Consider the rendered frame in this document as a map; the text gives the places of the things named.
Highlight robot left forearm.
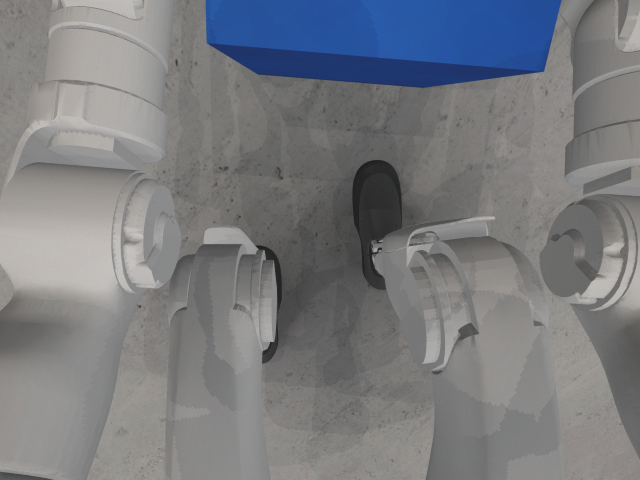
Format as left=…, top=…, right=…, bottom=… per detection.
left=0, top=0, right=175, bottom=269

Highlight right robot upper arm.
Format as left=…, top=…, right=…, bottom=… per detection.
left=539, top=194, right=640, bottom=459

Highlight robot right forearm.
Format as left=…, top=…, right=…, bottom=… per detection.
left=559, top=0, right=640, bottom=196

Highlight left robot foot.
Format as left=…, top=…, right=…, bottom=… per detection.
left=256, top=245, right=282, bottom=364

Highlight right robot shin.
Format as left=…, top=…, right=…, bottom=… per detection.
left=371, top=216, right=549, bottom=328

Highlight carton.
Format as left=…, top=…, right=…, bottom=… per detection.
left=206, top=0, right=561, bottom=88

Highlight left robot upper arm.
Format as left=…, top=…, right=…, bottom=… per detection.
left=0, top=162, right=181, bottom=480

